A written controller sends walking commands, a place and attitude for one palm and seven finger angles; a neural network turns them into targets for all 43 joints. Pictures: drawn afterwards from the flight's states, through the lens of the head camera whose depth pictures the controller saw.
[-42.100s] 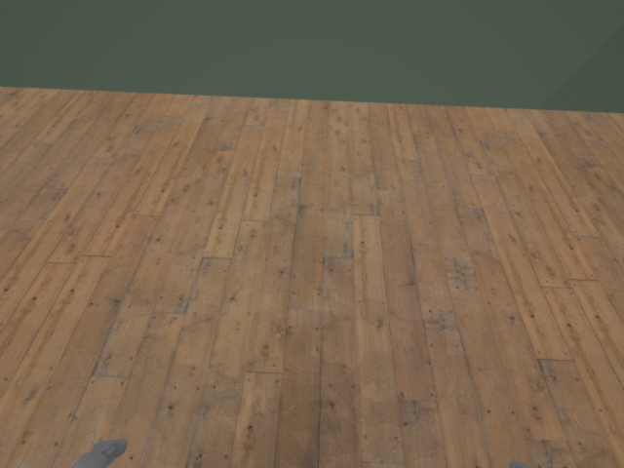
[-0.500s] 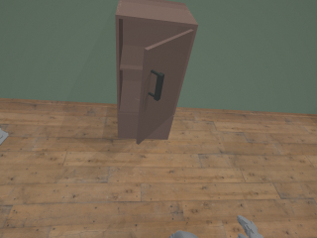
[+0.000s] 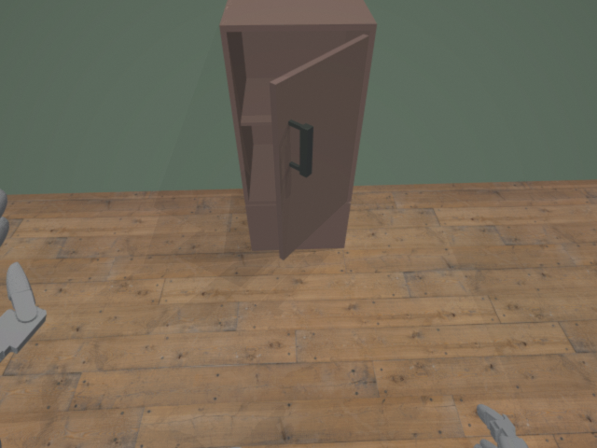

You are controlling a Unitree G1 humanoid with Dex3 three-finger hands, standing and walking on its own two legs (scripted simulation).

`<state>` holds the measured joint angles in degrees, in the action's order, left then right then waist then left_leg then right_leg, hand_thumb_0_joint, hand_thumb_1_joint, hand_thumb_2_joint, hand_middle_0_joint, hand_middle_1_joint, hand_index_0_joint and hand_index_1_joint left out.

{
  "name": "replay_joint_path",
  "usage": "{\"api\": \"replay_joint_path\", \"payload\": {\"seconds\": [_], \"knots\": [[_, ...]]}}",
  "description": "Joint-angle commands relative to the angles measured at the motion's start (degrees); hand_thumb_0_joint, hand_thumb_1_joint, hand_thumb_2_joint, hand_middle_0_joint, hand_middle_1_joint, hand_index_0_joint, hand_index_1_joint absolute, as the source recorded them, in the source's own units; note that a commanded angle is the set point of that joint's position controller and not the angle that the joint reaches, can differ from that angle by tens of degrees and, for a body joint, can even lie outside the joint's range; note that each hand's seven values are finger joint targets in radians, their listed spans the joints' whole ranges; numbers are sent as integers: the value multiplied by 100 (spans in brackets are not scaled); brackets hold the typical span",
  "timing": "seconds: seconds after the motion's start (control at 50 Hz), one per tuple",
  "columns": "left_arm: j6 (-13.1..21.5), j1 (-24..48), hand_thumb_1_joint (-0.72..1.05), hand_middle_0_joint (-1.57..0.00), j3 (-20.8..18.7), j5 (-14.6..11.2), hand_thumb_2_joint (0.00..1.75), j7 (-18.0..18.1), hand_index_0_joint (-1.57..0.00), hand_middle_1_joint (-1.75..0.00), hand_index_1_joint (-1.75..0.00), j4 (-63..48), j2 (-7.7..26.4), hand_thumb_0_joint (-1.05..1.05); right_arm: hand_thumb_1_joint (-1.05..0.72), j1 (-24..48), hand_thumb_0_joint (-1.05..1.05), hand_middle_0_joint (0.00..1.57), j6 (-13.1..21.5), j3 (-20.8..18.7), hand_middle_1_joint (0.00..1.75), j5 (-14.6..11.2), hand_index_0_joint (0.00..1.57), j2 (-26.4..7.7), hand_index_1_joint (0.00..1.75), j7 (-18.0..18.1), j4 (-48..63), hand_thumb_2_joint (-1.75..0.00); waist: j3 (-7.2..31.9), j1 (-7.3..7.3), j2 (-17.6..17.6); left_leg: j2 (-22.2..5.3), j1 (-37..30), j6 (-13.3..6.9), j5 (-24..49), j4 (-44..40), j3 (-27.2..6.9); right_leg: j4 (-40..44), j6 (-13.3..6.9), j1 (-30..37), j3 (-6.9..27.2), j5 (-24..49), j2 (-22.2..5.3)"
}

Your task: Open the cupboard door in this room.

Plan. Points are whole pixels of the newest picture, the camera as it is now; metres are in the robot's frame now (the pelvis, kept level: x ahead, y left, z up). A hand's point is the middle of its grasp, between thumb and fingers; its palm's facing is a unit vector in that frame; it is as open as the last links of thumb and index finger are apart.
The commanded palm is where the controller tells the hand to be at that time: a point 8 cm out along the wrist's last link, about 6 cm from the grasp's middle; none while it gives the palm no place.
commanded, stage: stop stepping back and stand still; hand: left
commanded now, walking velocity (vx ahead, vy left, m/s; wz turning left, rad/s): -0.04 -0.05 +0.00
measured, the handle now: (299, 148) +0.78 +0.05 -0.03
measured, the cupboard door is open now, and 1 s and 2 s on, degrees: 48 48 48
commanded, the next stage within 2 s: let the arm hang, fingers relaxed in 0.56 s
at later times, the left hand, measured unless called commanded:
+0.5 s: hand (58, 285) +0.24 +0.27 +0.16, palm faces +0.44 -0.72 -0.54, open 7.4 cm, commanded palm +0.18 +0.30 +0.18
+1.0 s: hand out of the picture +0.03 +0.18 -0.17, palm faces +0.03 -0.98 -0.19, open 7.2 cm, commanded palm none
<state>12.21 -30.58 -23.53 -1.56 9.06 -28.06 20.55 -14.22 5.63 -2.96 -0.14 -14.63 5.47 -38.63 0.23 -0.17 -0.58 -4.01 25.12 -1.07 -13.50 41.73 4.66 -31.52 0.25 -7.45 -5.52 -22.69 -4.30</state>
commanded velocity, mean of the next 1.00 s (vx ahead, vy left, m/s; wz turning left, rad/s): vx -0.03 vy -0.01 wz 0.00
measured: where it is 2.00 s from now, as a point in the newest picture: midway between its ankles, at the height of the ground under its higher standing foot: outside the picture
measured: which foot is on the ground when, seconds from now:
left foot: up 0.00-0.02, down 0.04-1.00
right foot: down 0.00-1.00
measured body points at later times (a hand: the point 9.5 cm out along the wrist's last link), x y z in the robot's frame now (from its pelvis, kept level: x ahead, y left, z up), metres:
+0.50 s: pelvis +0.04 +0.00 +0.00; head +0.07 -0.02 +0.45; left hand +0.21 +0.31 +0.19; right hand +0.20 -0.23 -0.11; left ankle +0.04 +0.12 -0.73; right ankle -0.02 -0.09 -0.73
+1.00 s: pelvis -0.01 +0.00 +0.00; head +0.01 +0.01 +0.45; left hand +0.03 +0.23 -0.15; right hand +0.07 -0.25 -0.13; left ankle +0.04 +0.13 -0.73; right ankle -0.02 -0.09 -0.73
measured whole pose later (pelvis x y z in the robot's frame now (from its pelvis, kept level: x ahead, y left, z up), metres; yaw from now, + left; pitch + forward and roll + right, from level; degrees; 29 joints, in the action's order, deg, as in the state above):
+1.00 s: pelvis -0.01 +0.00 +0.00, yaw +3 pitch -1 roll +0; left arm -3.2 -16.7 0.7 0.6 1.2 50.3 10.8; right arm -12.2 -2.0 0.8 1.4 -14.3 -0.1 -53.3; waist -3.5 1.0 -1.2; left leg -0.7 17.7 -0.1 -11.3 30.0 0.9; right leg -30.8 -1.6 -11.4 -5.5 -18.5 -0.3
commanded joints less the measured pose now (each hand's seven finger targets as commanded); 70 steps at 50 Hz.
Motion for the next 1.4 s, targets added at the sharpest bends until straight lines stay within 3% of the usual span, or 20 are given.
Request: {"api": "replay_joint_path", "payload": {"seconds": [0.0, 0.04, 0.06, 0.08, 0.14, 0.2, 0.24, 0.3, 0.36, 0.42, 0.46, 0.56, 0.62, 0.64, 0.72, 0.78, 0.9, 0.96, 1.12, 1.38], "knots": [[452, 537, 90, -20, -719, -72, 90, 171, -20, -30, -30, -1361, 1304, 0, -90, 639, 0, 20, 444, -158, 30, 29, 20, -471, 30, 106, 992, -90, 212, 109, 485, -138, -1977, -257, 550, -1608, -441, -580, -283, -1122, 299, 1199, -418], [572, 670, 90, -20, -943, -90, 90, 203, -20, -30, -30, -1617, 1459, 0, -90, 611, 0, 20, 414, -135, 30, 20, 20, -509, 30, 43, 1114, -90, 418, 89, 1724, -1416, -2167, -915, 1449, -2254, -2435, -1958, 37, -1778, 124, -829, 354], [603, 599, 90, -20, -996, -92, 90, 171, -20, -30, -30, -1245, 1466, 0, -90, 595, 0, 20, 434, -156, 30, 23, 20, -543, 30, -10, 1097, -90, 93, 20, 1306, -1487, -1571, -947, 1435, -2470, -2455, -1968, 51, -1674, 301, -1183, 438], [596, 569, 90, -20, -1127, -77, 90, 142, -20, -30, -30, -1373, 1637, 0, -90, 638, 0, 20, 509, -105, 30, 81, 20, -422, 30, -34, 980, -90, 121, 50, 1827, -1348, -1378, -864, 1493, -2459, -2137, -1762, 32, -1500, 342, -1019, 256], [548, -73, 90, -20, -1218, -43, 90, 99, -20, -30, -30, -1379, 1539, 0, -90, 565, 0, 20, 501, -67, 30, -56, 20, -377, 30, -199, 1088, -90, 476, -29, 1476, -670, -911, -320, 1248, -1463, -618, 268, 38, -185, 147, 372, 267], [385, -564, 90, -20, -1172, -197, 90, 37, -20, -30, -30, -1364, 1526, 0, -90, 665, 0, 20, 391, -71, 30, -98, 20, -195, 30, -304, 1216, -90, 278, 69, -833, 345, 9, 206, -767, 459, -260, 1540, -678, -357, 2528, 1591, -1171], [362, -625, 90, -20, -1098, -204, 90, 61, -20, -30, -30, -1232, 1334, 0, -90, 637, 0, 20, 341, -69, 30, -102, 20, -242, 30, -303, 1094, -90, 294, 93, -870, 137, 344, 191, -808, 818, -447, 1122, -813, 168, 1932, 3192, -1187], [361, -435, 90, -20, -1057, -123, 90, 133, -20, -30, -30, -809, 1312, 0, -90, 735, 0, 20, 304, 65, 30, -56, 20, -166, 30, -176, 1060, -90, 425, 98, -638, 224, -248, 129, -118, -709, -192, 447, -591, 590, 1153, 4358, -756], [329, -86, 90, -20, -941, -131, 90, 131, -20, -30, -30, -751, 1330, 0, -90, 624, 0, 20, 290, -28, 30, -32, 20, -373, 30, -84, 983, -90, 853, 90, -85, -217, -2104, -158, 2839, -1600, -548, -186, 28, -87, 590, 3647, -142], [306, 71, 90, -20, -759, -17, 90, 75, -20, -30, -30, -874, 1323, 0, -90, 590, 0, 20, 295, 0, 30, -24, 20, -361, 30, -110, 1047, -90, 777, 32, 780, -665, -2581, -441, 4545, -1460, -1027, -273, 110, -750, 360, 1766, 221], [289, 259, 90, -20, -689, 31, 90, 62, -20, -30, -30, -1194, 1359, 0, -90, 657, 0, 20, 317, 41, 30, -31, 20, -354, 30, -149, 1071, -90, 605, 20, 781, -563, -2223, -247, 4276, -1456, -854, 262, 48, -432, 332, 1821, 259], [215, -434, 90, -20, -909, -107, 90, 112, -20, -30, -30, -1459, 1443, 0, -90, 721, 0, 20, 245, 24, 30, -81, 20, -357, 30, -170, 1250, -90, 1066, 14, 50, -20, -1476, 39, 2938, -953, -297, 527, -94, 663, 820, 4929, -251], [203, -809, 90, -20, -1134, -175, 90, 127, -20, -30, -30, -1317, 1498, 0, -90, 771, 0, 20, 115, 38, 30, -76, 20, -287, 30, -150, 1309, -90, 1034, -2, 138, 56, -1165, 78, 1981, -1159, -287, 645, -167, 770, 936, 4715, -388], [-667, 113, 90, -20, 1715, 412, 90, -710, -20, -30, -30, 3382, 345, 0, -90, 1090, 0, 20, 334, -121, 30, -45, 20, -1078, 30, -644, -64, -90, 657, 213, 346, -87, -865, 39, 2283, -251, -568, -174, -295, -205, 690, 5119, -792], [-1062, 774, 90, -20, 1750, 333, 90, -890, -20, -30, -30, 4025, 354, 0, -90, 626, 0, 20, -167, -67, 30, 10, 20, -1083, 30, -618, -45, -90, 648, 42, -97, -497, -594, -255, 1569, -1110, -1146, 45, -168, -619, 546, 1857, -204], [-1051, 1345, 90, -20, 1887, 352, 90, -873, -20, -30, -30, 4993, 449, 0, -90, 674, 0, 20, -324, 49, 30, 119, 20, -1033, 30, -580, -133, -90, 330, 34, -1473, -229, -741, -152, 1478, -990, -1015, 455, -296, -689, 836, 2280, -348], [-1221, 1564, 90, -20, 2136, 239, 90, -782, -20, -30, -30, 6832, 233, 0, -90, 616, 0, 20, -561, 215, 30, 180, 20, -707, 30, -557, -816, -90, 121, 18, 659, -169, -904, -119, 1054, -1732, -1010, 675, -205, -384, 804, 1087, -229], [-1210, 1471, 90, -20, 2189, 209, 90, -788, -20, -30, -30, 7577, 133, 0, -90, 468, 0, 20, -607, 256, 30, 149, 20, -541, 30, -512, -1208, -90, -56, 54, 888, -74, -959, -42, 254, -1920, -943, 1060, -302, -421, 905, 486, -224], [-1207, 1235, 90, -20, 2214, 203, 90, -774, -20, -30, -30, 8724, -257, 0, -90, -268, 0, 20, -693, 189, 30, 135, 20, -219, 30, -414, -2005, -90, -390, 143, 210, -58, -1186, -34, -501, -2059, -901, 1577, -381, -900, 810, -400, -211], [-1206, 802, 90, -20, 2216, 211, 90, -693, -20, -30, -30, 9275, -591, 0, -90, -701, 0, 20, -627, 180, 30, 133, 20, 139, 30, -372, -2535, -90, -591, 41, 108, -132, -950, -104, -499, -2502, -1003, 1259, -290, -706, 611, 38, -97]]}}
